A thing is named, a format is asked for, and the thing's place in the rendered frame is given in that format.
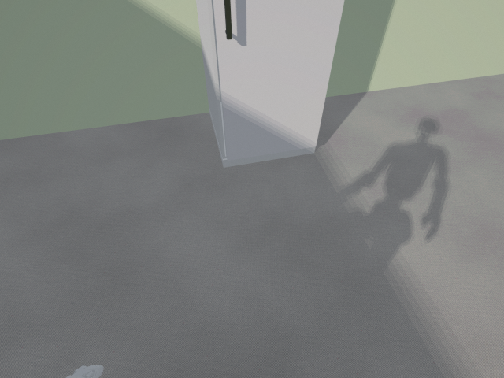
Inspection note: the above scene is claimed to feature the fridge door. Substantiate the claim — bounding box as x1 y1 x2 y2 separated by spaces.
213 0 344 161

